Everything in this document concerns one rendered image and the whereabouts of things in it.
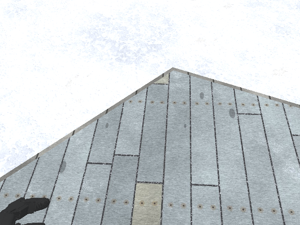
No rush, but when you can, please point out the left robot hand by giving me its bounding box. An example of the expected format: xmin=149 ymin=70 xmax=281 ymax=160
xmin=0 ymin=197 xmax=50 ymax=225

